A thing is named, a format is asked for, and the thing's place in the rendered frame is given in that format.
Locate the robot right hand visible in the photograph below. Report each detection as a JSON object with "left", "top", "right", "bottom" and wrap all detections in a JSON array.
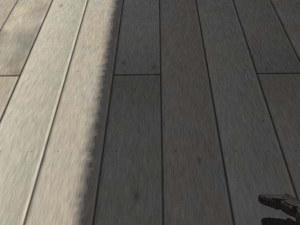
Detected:
[{"left": 258, "top": 193, "right": 300, "bottom": 225}]

